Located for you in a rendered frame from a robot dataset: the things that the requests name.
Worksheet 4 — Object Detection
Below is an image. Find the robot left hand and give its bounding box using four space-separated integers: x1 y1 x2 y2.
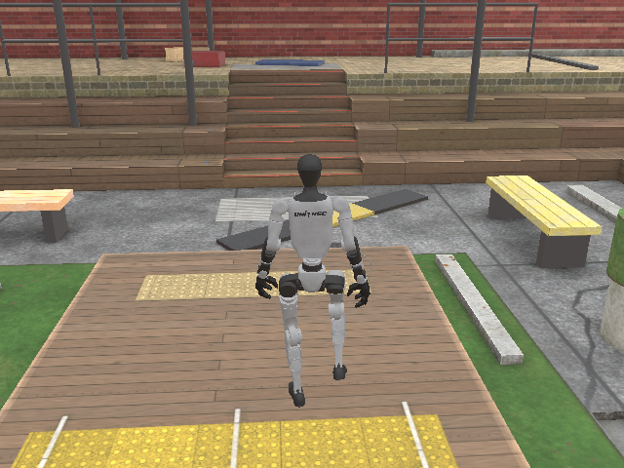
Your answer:
255 276 278 299

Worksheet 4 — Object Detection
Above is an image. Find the robot right forearm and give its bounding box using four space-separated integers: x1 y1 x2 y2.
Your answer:
347 236 368 284

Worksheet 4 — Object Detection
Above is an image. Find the robot left upper arm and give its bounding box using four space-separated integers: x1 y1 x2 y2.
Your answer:
266 197 291 252

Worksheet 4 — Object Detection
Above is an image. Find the robot right hand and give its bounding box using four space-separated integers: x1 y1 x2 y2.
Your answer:
347 280 371 308

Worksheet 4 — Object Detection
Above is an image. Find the robot left forearm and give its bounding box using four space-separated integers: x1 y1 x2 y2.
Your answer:
256 237 276 279

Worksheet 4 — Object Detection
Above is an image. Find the left robot foot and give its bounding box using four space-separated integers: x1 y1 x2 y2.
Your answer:
289 382 305 408

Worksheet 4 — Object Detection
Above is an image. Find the robot right upper arm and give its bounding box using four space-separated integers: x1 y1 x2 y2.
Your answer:
331 196 356 252

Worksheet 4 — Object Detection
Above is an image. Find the robot right thigh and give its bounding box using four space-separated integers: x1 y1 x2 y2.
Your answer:
325 270 345 320

